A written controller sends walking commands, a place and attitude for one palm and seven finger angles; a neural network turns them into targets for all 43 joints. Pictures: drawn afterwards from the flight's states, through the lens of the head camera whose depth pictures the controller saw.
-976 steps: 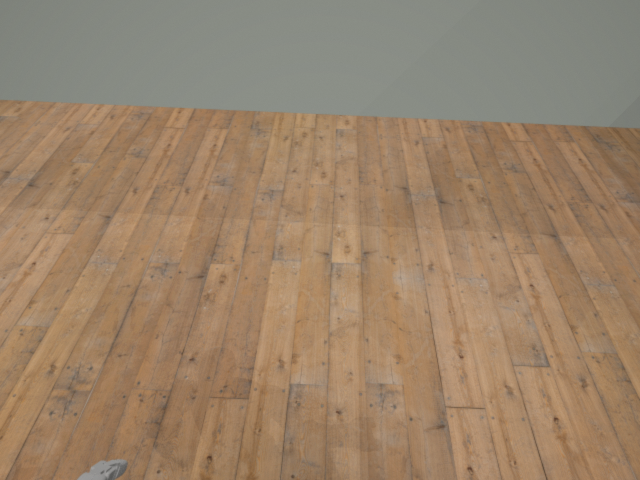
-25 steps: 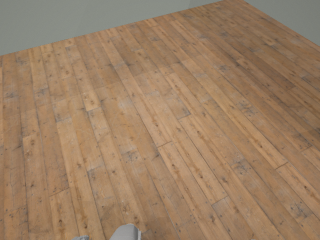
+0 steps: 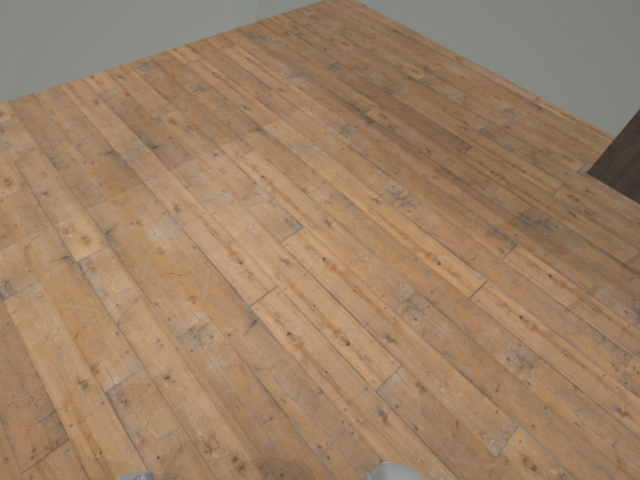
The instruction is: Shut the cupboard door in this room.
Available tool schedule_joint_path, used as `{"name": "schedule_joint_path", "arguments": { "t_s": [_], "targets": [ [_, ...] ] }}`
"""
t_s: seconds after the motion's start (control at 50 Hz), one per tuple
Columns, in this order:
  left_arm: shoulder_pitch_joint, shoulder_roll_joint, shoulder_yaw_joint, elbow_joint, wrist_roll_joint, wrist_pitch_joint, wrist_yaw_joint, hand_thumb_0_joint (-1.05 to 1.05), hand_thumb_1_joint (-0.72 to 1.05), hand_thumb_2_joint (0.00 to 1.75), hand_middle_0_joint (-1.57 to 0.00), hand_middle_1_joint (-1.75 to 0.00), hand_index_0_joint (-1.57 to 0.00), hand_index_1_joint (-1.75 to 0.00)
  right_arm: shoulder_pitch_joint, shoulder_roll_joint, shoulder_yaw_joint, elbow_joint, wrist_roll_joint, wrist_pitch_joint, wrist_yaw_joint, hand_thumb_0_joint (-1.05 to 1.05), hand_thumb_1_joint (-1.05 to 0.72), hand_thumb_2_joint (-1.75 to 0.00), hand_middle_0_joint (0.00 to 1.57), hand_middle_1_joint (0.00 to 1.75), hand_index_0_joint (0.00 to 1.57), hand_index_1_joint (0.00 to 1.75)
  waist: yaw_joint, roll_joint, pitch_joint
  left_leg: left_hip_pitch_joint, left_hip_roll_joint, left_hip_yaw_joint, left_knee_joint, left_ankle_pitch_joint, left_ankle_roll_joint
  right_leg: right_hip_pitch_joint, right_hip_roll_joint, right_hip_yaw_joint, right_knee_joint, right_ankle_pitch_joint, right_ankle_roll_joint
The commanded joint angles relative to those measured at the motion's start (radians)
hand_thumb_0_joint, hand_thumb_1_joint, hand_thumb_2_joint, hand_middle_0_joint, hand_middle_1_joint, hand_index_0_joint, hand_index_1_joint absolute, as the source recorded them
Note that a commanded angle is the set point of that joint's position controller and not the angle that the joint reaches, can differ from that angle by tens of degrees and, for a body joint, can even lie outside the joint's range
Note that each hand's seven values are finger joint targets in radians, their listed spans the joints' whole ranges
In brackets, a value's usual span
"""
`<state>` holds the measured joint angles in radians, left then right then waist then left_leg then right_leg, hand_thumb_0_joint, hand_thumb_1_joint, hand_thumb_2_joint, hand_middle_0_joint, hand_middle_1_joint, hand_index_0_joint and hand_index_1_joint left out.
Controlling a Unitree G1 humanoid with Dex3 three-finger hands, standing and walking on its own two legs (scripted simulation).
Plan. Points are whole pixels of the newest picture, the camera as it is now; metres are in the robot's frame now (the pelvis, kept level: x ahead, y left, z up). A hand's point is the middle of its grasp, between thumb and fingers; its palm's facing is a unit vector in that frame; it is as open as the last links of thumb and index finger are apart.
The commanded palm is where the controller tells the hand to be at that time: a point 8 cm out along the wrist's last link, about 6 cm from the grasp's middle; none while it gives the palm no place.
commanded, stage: turn or walk to find it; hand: left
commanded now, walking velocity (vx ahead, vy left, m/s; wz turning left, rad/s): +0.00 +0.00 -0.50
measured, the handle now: out of the picture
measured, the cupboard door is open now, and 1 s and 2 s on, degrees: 79 79 79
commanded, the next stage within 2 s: none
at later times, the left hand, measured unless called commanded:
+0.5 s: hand out of the picture +0.12 +0.12 -0.16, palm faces -0.21 -0.95 -0.25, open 7.4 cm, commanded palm none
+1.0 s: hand (229, 456) +0.17 +0.13 -0.16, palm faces -0.45 -0.86 -0.22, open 7.4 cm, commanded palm none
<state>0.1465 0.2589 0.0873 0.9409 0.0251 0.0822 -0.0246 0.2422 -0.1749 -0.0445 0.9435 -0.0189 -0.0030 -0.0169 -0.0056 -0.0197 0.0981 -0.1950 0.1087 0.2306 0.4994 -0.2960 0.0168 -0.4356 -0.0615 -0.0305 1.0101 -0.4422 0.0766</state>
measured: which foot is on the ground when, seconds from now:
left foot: down 0.00-0.14, up 0.16-0.66, down 0.68-1.00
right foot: up 0.00-0.12, down 0.14-0.68, up 0.70-1.00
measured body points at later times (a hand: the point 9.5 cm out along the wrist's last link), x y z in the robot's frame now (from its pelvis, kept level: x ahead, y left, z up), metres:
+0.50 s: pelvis -0.01 -0.06 +0.00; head +0.03 -0.08 +0.45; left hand +0.13 +0.17 -0.14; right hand +0.01 -0.33 -0.15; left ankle +0.02 +0.11 -0.67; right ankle -0.01 -0.13 -0.74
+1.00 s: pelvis +0.01 -0.03 +0.00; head +0.04 -0.03 +0.45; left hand +0.19 +0.18 -0.15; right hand -0.08 -0.26 -0.14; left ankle +0.03 +0.09 -0.74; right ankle -0.07 -0.15 -0.66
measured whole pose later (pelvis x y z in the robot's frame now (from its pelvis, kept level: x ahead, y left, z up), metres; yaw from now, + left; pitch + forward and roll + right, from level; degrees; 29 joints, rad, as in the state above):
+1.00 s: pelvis +0.01 -0.03 +0.00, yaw -30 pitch +1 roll -1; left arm 0.22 0.26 0.09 0.97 0.04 0.07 -0.05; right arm 0.30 -0.18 -0.04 0.95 -0.02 -0.04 -0.01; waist 0.00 -0.01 0.04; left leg -0.13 0.09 0.21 0.41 -0.28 0.00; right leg -0.49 -0.08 -0.03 1.06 -0.32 0.06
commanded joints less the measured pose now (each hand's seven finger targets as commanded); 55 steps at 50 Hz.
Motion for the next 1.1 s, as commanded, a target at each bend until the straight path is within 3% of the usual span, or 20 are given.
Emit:
{"name": "schedule_joint_path", "arguments": {
  "t_s": [0.0,0.04,0.08,0.1,0.12,0.14,0.16,0.2,0.26,0.48,0.58,0.62,0.64,0.66,0.68,0.7,0.74,0.78,0.96,1.08],
  "targets": [
    [-0.082,0.019,-0.008,-0.105,-0.006,-0.036,-0.004,0.0,0.9,0.9,-0.2,-0.3,-0.2,-0.3,0.059,-0.218,-0.066,-0.028,-0.008,-0.007,-0.006,0.0,-0.9,-0.9,0.2,0.3,0.2,0.3,-0.046,0.224,-0.124,0.14,0.257,-0.149,-0.093,0.539,0.119,0.0,0.014,-0.058,-0.185,-0.028,-0.018],
    [-0.049,0.024,-0.008,-0.098,-0.009,-0.045,0.0,0.0,0.9,0.9,-0.2,-0.3,-0.2,-0.3,0.046,-0.229,-0.07,-0.024,-0.008,-0.005,-0.003,0.0,-0.9,-0.9,0.2,0.3,0.2,0.3,-0.028,0.231,-0.139,0.129,0.262,-0.128,-0.04,0.546,0.094,0.071,0.026,-0.068,-0.321,0.021,-0.039],
    [0.033,0.058,-0.001,-0.073,-0.005,-0.058,0.006,0.0,0.9,0.9,-0.2,-0.3,-0.2,-0.3,0.043,-0.216,-0.068,-0.024,-0.002,-0.001,0.001,0.0,-0.9,-0.9,0.2,0.3,0.2,0.3,0.02,0.152,-0.159,0.018,0.225,-0.063,0.102,0.443,0.017,0.279,0.029,-0.075,-0.563,0.252,-0.063],
    [0.11,0.157,0.015,-0.053,0.004,-0.072,0.019,0.0,0.9,0.9,-0.2,-0.3,-0.2,-0.3,0.06,-0.167,-0.055,-0.039,0.007,0.003,0.007,0.0,-0.9,-0.9,0.2,0.3,0.2,0.3,0.055,-0.082,-0.207,-0.192,0.159,-0.001,0.305,0.172,-0.052,0.501,-0.152,0.132,-0.639,0.476,-0.123],
    [0.156,0.239,0.029,-0.04,-0.006,-0.077,0.031,0.0,0.9,0.9,-0.2,-0.3,-0.2,-0.3,-0.007,-0.106,-0.032,-0.096,0.006,0.012,0.007,0.0,-0.9,-0.9,0.2,0.3,0.2,0.3,0.08,-0.287,-0.185,-0.408,0.024,-0.046,0.52,-0.344,-0.094,0.507,-0.36,0.389,-0.636,0.857,-0.23],
    [0.169,0.231,0.037,-0.038,-0.018,-0.07,0.041,0.0,0.9,0.9,-0.2,-0.3,-0.2,-0.3,-0.038,-0.134,-0.032,-0.097,0.008,0.035,-0.011,0.0,-0.9,-0.9,0.2,0.3,0.2,0.3,0.094,-0.268,-0.196,-0.385,0.014,-0.191,0.61,-0.358,-0.083,0.42,-0.351,0.384,-0.664,0.826,-0.27],
    [0.11,0.209,0.037,-0.047,-0.015,-0.062,0.048,0.0,0.9,0.9,-0.2,-0.3,-0.2,-0.3,-0.059,-0.134,-0.036,-0.094,0.008,0.04,-0.015,0.0,-0.9,-0.9,0.2,0.3,0.2,0.3,0.071,-0.226,-0.139,-0.416,0.014,-0.219,0.677,-0.302,-0.079,0.378,-0.316,0.378,-0.665,0.723,-0.278],
    [0.003,0.147,0.015,-0.081,-0.015,-0.063,0.044,0.0,0.9,0.9,-0.2,-0.3,-0.2,-0.3,-0.026,-0.148,-0.04,-0.056,-0.002,0.04,-0.005,0.0,-0.9,-0.9,0.2,0.3,0.2,0.3,0.016,-0.112,-0.099,-0.402,0.03,-0.229,0.686,-0.143,-0.09,0.328,-0.216,0.248,-0.654,0.592,-0.24],
    [-0.014,0.132,0.008,-0.089,-0.013,-0.073,0.04,0.0,0.9,0.9,-0.2,-0.3,-0.2,-0.3,0.007,-0.148,-0.04,-0.038,-0.004,0.042,-0.002,0.0,-0.9,-0.9,0.2,0.3,0.2,0.3,0.0,-0.108,-0.116,-0.346,0.013,-0.218,0.641,-0.071,-0.105,0.291,-0.169,0.215,-0.668,0.576,-0.219],
    [0.086,0.153,0.021,-0.056,-0.006,-0.073,0.037,0.0,0.9,0.9,-0.2,-0.3,-0.2,-0.3,-0.13,-0.148,-0.031,-0.094,0.006,0.031,-0.009,0.0,-0.9,-0.9,0.2,0.3,0.2,0.3,0.044,-0.113,-0.136,-0.327,-0.042,-0.232,0.433,-0.124,-0.103,0.343,-0.155,0.375,-0.649,0.614,-0.273],
    [0.043,0.172,0.027,-0.063,-0.003,-0.064,0.039,0.0,0.9,0.9,-0.2,-0.3,-0.2,-0.3,-0.095,-0.141,-0.026,-0.1,0.017,0.017,-0.015,0.0,-0.9,-0.9,0.2,0.3,0.2,0.3,0.015,-0.114,-0.166,-0.164,-0.073,-0.228,0.192,-0.121,-0.076,0.281,-0.139,0.428,-0.607,0.636,-0.261],
    [0.012,0.166,0.026,-0.065,-0.013,-0.058,0.037,0.0,0.9,0.9,-0.2,-0.3,-0.2,-0.3,-0.023,-0.147,-0.026,-0.077,0.02,0.008,-0.021,0.0,-0.9,-0.9,0.2,0.3,0.2,0.3,-0.023,-0.103,-0.186,0.019,-0.082,-0.215,-0.025,0.028,-0.064,0.184,-0.094,0.414,-0.552,0.575,-0.203],
    [0.017,0.133,0.018,-0.074,-0.019,-0.055,0.035,0.0,0.9,0.9,-0.2,-0.3,-0.2,-0.3,0.007,-0.183,-0.031,-0.073,0.018,-0.002,-0.024,0.0,-0.9,-0.9,0.2,0.3,0.2,0.3,-0.036,-0.008,-0.199,0.17,-0.001,-0.279,-0.135,0.081,-0.037,0.058,-0.021,0.362,-0.472,0.452,-0.155],
    [0.045,0.078,0.006,-0.08,-0.024,-0.052,0.025,0.0,0.9,0.9,-0.2,-0.3,-0.2,-0.3,0.002,-0.261,-0.045,-0.089,0.007,-0.004,-0.021,0.0,-0.9,-0.9,0.2,0.3,0.2,0.3,-0.029,0.25,-0.195,0.25,0.223,-0.501,-0.207,0.181,0.033,-0.106,0.117,0.212,-0.292,0.106,-0.093],
    [0.057,0.074,0.006,-0.095,-0.011,-0.053,0.021,0.0,0.9,0.9,-0.2,-0.3,-0.2,-0.3,-0.002,-0.306,-0.051,-0.11,0.003,0.006,-0.017,0.0,-0.9,-0.9,0.2,0.3,0.2,0.3,-0.02,0.3,-0.153,0.15,0.362,-0.56,-0.22,0.258,0.116,-0.138,0.127,0.097,-0.08,-0.16,-0.055],
    [0.039,0.1,0.016,-0.075,0.001,-0.039,0.024,0.0,0.9,0.9,-0.2,-0.3,-0.2,-0.3,-0.035,-0.271,-0.046,-0.106,-0.003,0.001,-0.022,0.0,-0.9,-0.9,0.2,0.3,0.2,0.3,-0.023,0.294,-0.125,0.071,0.344,-0.543,-0.241,0.244,0.111,-0.135,0.099,0.131,0.064,-0.138,-0.035],
    [0.059,0.098,0.029,-0.056,0.002,-0.038,0.004,0.0,0.9,0.9,-0.2,-0.3,-0.2,-0.3,-0.099,-0.215,-0.026,-0.129,-0.008,-0.001,-0.019,0.0,-0.9,-0.9,0.2,0.3,0.2,0.3,0.023,0.197,-0.071,0.003,0.231,-0.4,-0.25,0.085,0.089,-0.126,0.065,0.097,0.178,-0.015,-0.027],
    [0.066,0.079,0.022,-0.048,0.005,-0.037,-0.013,0.0,0.9,0.9,-0.2,-0.3,-0.2,-0.3,-0.074,-0.202,-0.028,-0.124,-0.007,-0.013,-0.016,0.0,-0.9,-0.9,0.2,0.3,0.2,0.3,0.014,0.164,-0.07,0.027,0.193,-0.334,-0.278,-0.048,0.077,-0.159,0.047,0.057,0.21,0.063,-0.019],
    [-0.107,0.022,0.0,-0.096,0.004,-0.056,-0.035,0.0,0.9,0.9,-0.2,-0.3,-0.2,-0.3,0.159,-0.196,-0.048,-0.015,-0.01,-0.047,-0.007,0.0,-0.9,-0.9,0.2,0.3,0.2,0.3,-0.063,0.158,-0.021,0.173,0.265,-0.257,-0.31,-0.021,0.111,-0.237,-0.049,-0.006,-0.02,0.113,-0.016],
    [-0.129,-0.007,-0.012,-0.102,0.001,-0.074,-0.037,0.0,0.9,0.9,-0.2,-0.3,-0.2,-0.3,0.143,-0.218,-0.055,0.018,-0.021,-0.044,0.009,0.0,-0.9,-0.9,0.2,0.3,0.2,0.3,-0.043,0.203,-0.035,0.068,0.264,-0.128,-0.236,0.027,0.074,0.009,-0.005,-0.104,-0.322,0.059,-0.049]
  ]
}}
